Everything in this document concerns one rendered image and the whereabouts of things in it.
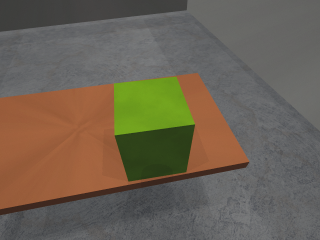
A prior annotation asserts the table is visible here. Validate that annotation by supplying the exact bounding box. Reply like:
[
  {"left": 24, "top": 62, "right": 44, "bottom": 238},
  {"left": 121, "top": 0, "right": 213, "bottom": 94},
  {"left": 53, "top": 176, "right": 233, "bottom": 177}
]
[{"left": 0, "top": 73, "right": 250, "bottom": 215}]

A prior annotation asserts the carton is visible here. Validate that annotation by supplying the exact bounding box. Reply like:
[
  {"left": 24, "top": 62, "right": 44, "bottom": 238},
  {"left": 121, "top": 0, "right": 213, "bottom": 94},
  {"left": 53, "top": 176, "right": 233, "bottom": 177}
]
[{"left": 114, "top": 76, "right": 195, "bottom": 182}]

